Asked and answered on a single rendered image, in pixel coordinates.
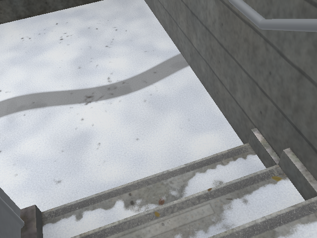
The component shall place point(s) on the stairs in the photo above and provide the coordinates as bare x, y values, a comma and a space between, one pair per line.
230, 194

